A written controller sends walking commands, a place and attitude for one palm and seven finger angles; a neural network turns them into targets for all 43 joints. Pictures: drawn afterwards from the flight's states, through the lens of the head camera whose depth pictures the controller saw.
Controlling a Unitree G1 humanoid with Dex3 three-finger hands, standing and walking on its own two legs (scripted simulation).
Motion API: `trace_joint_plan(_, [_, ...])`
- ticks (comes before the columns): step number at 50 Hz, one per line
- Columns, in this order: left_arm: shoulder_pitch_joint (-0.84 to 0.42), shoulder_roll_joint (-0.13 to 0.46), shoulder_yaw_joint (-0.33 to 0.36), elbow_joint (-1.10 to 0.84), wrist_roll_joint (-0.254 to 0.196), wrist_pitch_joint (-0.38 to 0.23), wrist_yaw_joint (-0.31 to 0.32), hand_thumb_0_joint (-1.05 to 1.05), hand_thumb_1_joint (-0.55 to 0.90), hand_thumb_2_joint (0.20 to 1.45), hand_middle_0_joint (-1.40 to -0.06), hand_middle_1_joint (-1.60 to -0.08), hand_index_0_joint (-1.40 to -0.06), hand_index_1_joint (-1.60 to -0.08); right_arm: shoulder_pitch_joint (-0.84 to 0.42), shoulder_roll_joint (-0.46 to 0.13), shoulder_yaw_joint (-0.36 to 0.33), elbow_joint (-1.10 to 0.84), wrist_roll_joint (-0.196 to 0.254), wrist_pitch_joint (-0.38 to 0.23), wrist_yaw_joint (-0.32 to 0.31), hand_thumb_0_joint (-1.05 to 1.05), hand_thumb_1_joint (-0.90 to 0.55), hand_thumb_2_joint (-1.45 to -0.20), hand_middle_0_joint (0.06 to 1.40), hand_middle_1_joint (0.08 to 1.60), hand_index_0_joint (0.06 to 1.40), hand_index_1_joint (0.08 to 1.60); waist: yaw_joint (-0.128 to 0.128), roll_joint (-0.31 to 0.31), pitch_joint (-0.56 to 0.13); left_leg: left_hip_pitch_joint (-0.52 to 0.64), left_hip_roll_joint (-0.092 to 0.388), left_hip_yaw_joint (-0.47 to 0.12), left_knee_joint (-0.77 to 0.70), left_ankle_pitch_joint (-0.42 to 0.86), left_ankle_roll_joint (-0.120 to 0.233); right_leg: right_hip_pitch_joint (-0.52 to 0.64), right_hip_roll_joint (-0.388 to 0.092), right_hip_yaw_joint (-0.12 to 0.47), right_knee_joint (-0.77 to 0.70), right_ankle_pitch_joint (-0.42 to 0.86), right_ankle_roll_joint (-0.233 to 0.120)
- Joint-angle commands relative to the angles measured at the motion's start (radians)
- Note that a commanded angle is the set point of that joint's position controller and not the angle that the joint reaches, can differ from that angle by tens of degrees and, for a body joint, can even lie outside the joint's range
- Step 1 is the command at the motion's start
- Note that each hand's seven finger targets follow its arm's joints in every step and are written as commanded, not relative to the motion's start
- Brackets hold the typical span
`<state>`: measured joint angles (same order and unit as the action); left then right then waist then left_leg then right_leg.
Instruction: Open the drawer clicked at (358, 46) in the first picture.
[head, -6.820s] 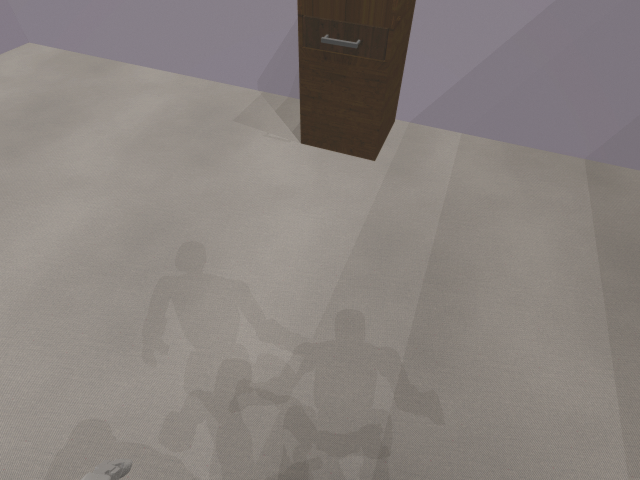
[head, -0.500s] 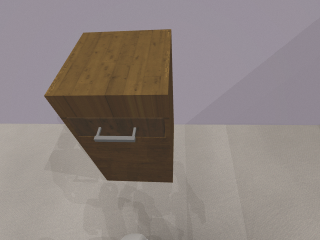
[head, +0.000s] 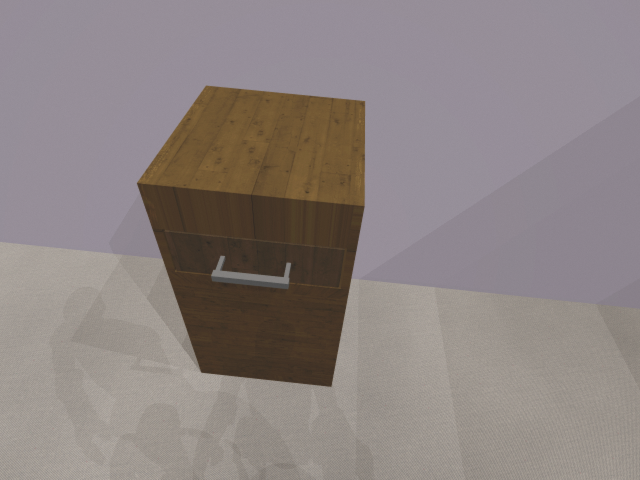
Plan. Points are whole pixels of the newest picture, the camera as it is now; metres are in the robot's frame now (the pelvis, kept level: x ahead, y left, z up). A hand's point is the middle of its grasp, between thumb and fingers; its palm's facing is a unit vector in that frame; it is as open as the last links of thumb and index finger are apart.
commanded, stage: come to a stop and stand still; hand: left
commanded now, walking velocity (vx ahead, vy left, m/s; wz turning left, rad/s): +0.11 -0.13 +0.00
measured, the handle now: (252, 272) +0.57 +0.18 -0.18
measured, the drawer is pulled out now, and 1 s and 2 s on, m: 0.00 0.00 0.00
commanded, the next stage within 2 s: look again from close up in 0.08 s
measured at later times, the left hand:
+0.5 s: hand out of the picture +0.07 +0.13 -0.20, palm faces +0.02 -0.98 -0.20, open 7.3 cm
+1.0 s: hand (170, 455) +0.17 +0.20 -0.07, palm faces -0.03 -0.79 -0.61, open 7.4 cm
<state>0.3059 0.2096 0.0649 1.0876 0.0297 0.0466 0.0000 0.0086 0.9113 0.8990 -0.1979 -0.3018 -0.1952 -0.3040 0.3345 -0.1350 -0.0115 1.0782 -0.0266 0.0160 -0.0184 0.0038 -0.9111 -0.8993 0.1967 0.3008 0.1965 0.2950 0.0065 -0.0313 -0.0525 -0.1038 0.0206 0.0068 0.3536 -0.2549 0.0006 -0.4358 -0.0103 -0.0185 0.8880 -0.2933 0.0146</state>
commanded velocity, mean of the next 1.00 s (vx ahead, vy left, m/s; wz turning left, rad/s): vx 0.00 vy -0.01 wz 0.00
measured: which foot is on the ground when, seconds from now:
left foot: down 0.00-0.24, up 0.26-0.48, down 0.50-1.00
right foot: up 0.00-0.20, down 0.22-0.88, up 0.90-1.00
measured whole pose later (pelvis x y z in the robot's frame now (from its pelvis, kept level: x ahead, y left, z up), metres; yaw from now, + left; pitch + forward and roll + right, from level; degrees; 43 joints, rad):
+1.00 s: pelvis +0.02 +0.00 -0.02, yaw +1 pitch +1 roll +0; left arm 0.44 0.29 -0.13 0.11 0.25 0.15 0.26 0.05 0.91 0.87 -0.21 -0.34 -0.20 -0.34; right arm 0.34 -0.22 0.01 0.80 0.05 -0.24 -0.07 0.01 -0.92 -0.90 0.20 0.30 0.20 0.30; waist -0.01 0.05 -0.02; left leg -0.30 -0.12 0.09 0.47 -0.20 0.11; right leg -0.39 -0.01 -0.02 0.79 -0.42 -0.03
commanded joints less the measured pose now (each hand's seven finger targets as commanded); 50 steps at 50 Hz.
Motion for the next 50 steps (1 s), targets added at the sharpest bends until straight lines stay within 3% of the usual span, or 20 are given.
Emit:
trace_joint_plan(1, [-0.033,0.029,0.002,-0.053,0.0,-0.037,-0.011,0.0,0.9,0.9,-0.2,-0.3,-0.2,-0.3,0.026,-0.167,-0.034,-0.046,0.002,-0.039,-0.025,0.0,-0.9,-0.9,0.2,0.3,0.2,0.3,-0.019,0.16,0.204,-0.055,0.208,-0.173,-0.228,-0.137,0.123,-0.138,-0.019,0.006,0.049,-0.011,0.014])
trace_joint_plan(5, [-0.096,0.006,-0.015,-0.077,-0.009,-0.044,-0.008,0.0,0.9,0.9,-0.2,-0.3,-0.2,-0.3,0.106,-0.16,-0.038,-0.006,-0.005,-0.042,-0.033,0.0,-0.9,-0.9,0.2,0.3,0.2,0.3,-0.061,0.19,0.156,0.044,0.254,-0.192,-0.148,0.136,0.169,-0.068,-0.037,-0.01,-0.161,-0.125,0.01])
trace_joint_plan(8, [-0.014,-0.014,-0.02,-0.041,-0.018,-0.056,-0.002,0.0,0.9,0.9,-0.2,-0.3,-0.2,-0.3,0.091,-0.163,-0.04,0.009,0.0,-0.039,-0.034,0.0,-0.9,-0.9,0.2,0.3,0.2,0.3,-0.026,0.183,0.074,0.026,0.219,-0.138,-0.016,0.345,0.14,0.136,-0.005,-0.044,-0.397,-0.043,-0.003])
trace_joint_plan(9, [0.041,0.117,-0.037,-0.07,-0.001,-0.056,0.003,0.0,0.9,0.9,-0.2,-0.3,-0.2,-0.3,-0.007,-0.213,-0.043,-0.062,0.017,-0.021,-0.023,0.0,-0.9,-0.9,0.2,0.3,0.2,0.3,0.018,0.083,0.133,-0.229,0.148,-0.04,-0.001,-0.083,0.072,0.283,0.006,-0.082,-0.366,-0.026,-0.029])
trace_joint_plan(10, [0.16,0.043,-0.036,-0.045,-0.006,-0.054,0.012,0.0,0.9,0.9,-0.2,-0.3,-0.2,-0.3,-0.085,-0.178,-0.034,-0.105,0.005,-0.035,-0.02,0.0,-0.9,-0.9,0.2,0.3,0.2,0.3,0.084,-0.086,0.134,-0.332,0.089,0.02,0.174,-0.174,0.033,0.292,-0.048,0.018,-0.462,0.061,-0.023])
trace_joint_plan(11, [0.144,0.065,-0.021,-0.037,0.005,-0.064,0.031,0.0,0.9,0.9,-0.2,-0.3,-0.2,-0.3,-0.027,-0.082,-0.023,-0.115,0.006,-0.043,-0.024,0.0,-0.9,-0.9,0.2,0.3,0.2,0.3,0.026,-0.181,0.053,-0.324,0.005,0.037,0.278,-0.138,0.013,0.327,-0.181,0.202,-0.542,0.218,-0.078])
trace_joint_plan(13, [0.092,0.087,-0.019,-0.072,0.0,-0.078,0.04,0.0,0.9,0.9,-0.2,-0.3,-0.2,-0.3,0.027,-0.052,-0.017,-0.098,0.013,-0.034,-0.021,0.0,-0.9,-0.9,0.2,0.3,0.2,0.3,-0.01,-0.086,-0.068,-0.306,-0.002,0.033,0.399,-0.2,0.004,0.464,-0.228,0.193,-0.485,0.649,-0.149])
trace_joint_plan(14, [0.101,0.085,-0.018,-0.076,-0.004,-0.083,0.042,0.0,0.9,0.9,-0.2,-0.3,-0.2,-0.3,0.034,-0.048,-0.016,-0.09,0.008,-0.027,-0.021,0.0,-0.9,-0.9,0.2,0.3,0.2,0.3,-0.004,-0.201,-0.108,-0.327,-0.003,0.045,0.472,-0.225,0.013,0.521,-0.218,0.187,-0.451,0.851,-0.145])
trace_joint_plan(16, [0.099,0.053,-0.02,-0.074,-0.007,-0.086,0.057,0.0,0.9,0.9,-0.2,-0.3,-0.2,-0.3,0.002,-0.068,-0.019,-0.095,0.009,-0.027,-0.024,0.0,-0.9,-0.9,0.2,0.3,0.2,0.3,0.002,-0.176,-0.059,-0.393,0.009,0.021,0.56,-0.221,0.017,0.543,-0.238,0.148,-0.414,1.124,-0.145])
trace_joint_plan(20, [0.07,0.046,-0.029,-0.099,-0.002,-0.071,0.065,0.0,0.9,0.9,-0.2,-0.3,-0.2,-0.3,-0.057,-0.03,-0.008,-0.107,0.016,-0.02,-0.015,0.0,-0.9,-0.9,0.2,0.3,0.2,0.3,-0.004,-0.032,0.051,-0.315,0.001,0.061,0.393,-0.173,0.019,0.43,-0.207,0.094,-0.443,0.963,-0.165])
trace_joint_plan(25, [0.055,0.002,-0.048,-0.103,-0.022,-0.056,0.06,0.0,0.9,0.9,-0.2,-0.3,-0.2,-0.3,0.009,-0.089,-0.013,-0.057,0.009,-0.023,-0.022,0.0,-0.9,-0.9,0.2,0.3,0.2,0.3,-0.032,0.043,0.09,-0.035,0.097,-0.034,0.138,0.312,0.057,0.194,-0.09,0.048,-0.455,0.356,-0.063])
trace_joint_plan(27, [0.072,0.0,-0.052,-0.097,-0.015,-0.055,0.062,0.0,0.9,0.9,-0.2,-0.3,-0.2,-0.3,-0.037,-0.106,-0.008,-0.064,0.01,-0.019,-0.021,0.0,-0.9,-0.9,0.2,0.3,0.2,0.3,-0.018,0.091,0.154,-0.09,0.107,-0.055,0.132,0.243,0.075,0.193,-0.078,0.062,-0.521,0.218,-0.035])
trace_joint_plan(40, [0.128,-0.003,-0.067,-0.045,-0.017,-0.066,0.06,0.0,0.9,0.9,-0.2,-0.3,-0.2,-0.3,-0.042,-0.118,0.001,-0.027,0.014,-0.038,-0.025,0.0,-0.9,-0.9,0.2,0.3,0.2,0.3,-0.011,0.004,0.078,-0.011,0.102,-0.062,0.051,0.359,0.075,0.292,-0.098,0.049,-0.537,0.262,-0.04])
trace_joint_plan(41, [0.166,0.022,-0.069,-0.039,0.002,-0.094,0.093,0.0,0.9,0.9,-0.2,-0.3,-0.2,-0.3,-0.087,-0.153,0.007,-0.107,0.019,-0.05,-0.016,0.0,-0.9,-0.9,0.2,0.3,0.2,0.3,0.006,-0.034,0.186,-0.09,0.095,-0.047,0.236,0.489,0.049,0.162,-0.12,0.115,-0.522,0.586,0.003])
trace_joint_plan(42, [-0.637,0.297,-0.133,-1.587,0.11,-0.195,0.109,0.0,0.877,0.89,-0.202,-0.315,-0.202,-0.315,-0.06,-0.296,-0.003,-0.482,0.099,-0.162,-0.036,0.0,-0.9,-0.9,0.2,0.3,0.2,0.3,-0.092,0.295,-0.313,0.181,0.036,-0.08,0.08,0.598,0.044,0.129,-0.009,0.067,-0.359,0.396,-0.055])
trace_joint_plan(43, [-0.243,0.225,-0.098,-1.335,0.122,-0.119,0.172,0.0,0.853,0.88,-0.203,-0.33,-0.203,-0.33,-0.107,-0.221,0.016,-0.397,0.077,-0.277,-0.081,0.0,-0.9,-0.9,0.2,0.3,0.2,0.3,-0.029,0.487,-0.282,0.345,0.121,-0.172,-0.028,0.665,-0.03,0.026,0.004,-0.027,-0.167,0.021,-0.066])
trace_joint_plan(44, [-0.176,0.161,-0.096,-1.303,0.076,-0.052,0.223,0.0,0.83,0.87,-0.205,-0.345,-0.205,-0.345,-0.094,-0.21,-0.012,-0.322,0.083,-0.307,-0.09,0.0,-0.9,-0.9,0.2,0.3,0.2,0.3,-0.033,0.398,-0.209,0.205,0.129,-0.21,-0.084,0.478,-0.083,-0.057,0.014,-0.019,-0.068,-0.142,-0.042])
trace_joint_plan(45, [0.167,-0.046,-0.237,-1.038,0.102,0.058,0.223,0.0,0.807,0.86,-0.207,-0.36,-0.207,-0.36,-0.08,-0.164,0.004,-0.33,0.115,-0.31,-0.08,0.0,-0.9,-0.9,0.2,0.3,0.2,0.3,-0.032,0.217,-0.076,0.103,0.126,-0.217,-0.104,0.307,-0.069,-0.125,0.024,-0.011,0.001,-0.15,-0.04])
trace_joint_plan(46, [-0.023,-0.052,-0.295,-1.293,0.116,0.048,0.23,0.0,0.783,0.85,-0.208,-0.375,-0.208,-0.375,-0.091,-0.18,-0.001,-0.436,0.1,-0.316,-0.06,0.0,-0.9,-0.9,0.2,0.3,0.2,0.3,-0.032,0.145,-0.045,0.034,0.109,-0.225,-0.092,0.209,-0.055,-0.122,0.004,-0.004,-0.013,-0.129,-0.032])
trace_joint_plan(50, [-0.074,-0.044,-0.407,-1.201,0.481,0.051,0.309,0.0,0.69,0.81,-0.215,-0.435,-0.215,-0.435,-0.13,-0.233,-0.015,-0.496,0.041,-0.328,-0.04,0.0,-0.9,-0.9,0.2,0.3,0.2,0.3,-0.086,-0.124,0.017,-0.188,0.035,-0.174,0.111,-0.197,0.01,-0.205,0.037,-0.001,-0.232,-0.174,-0.051])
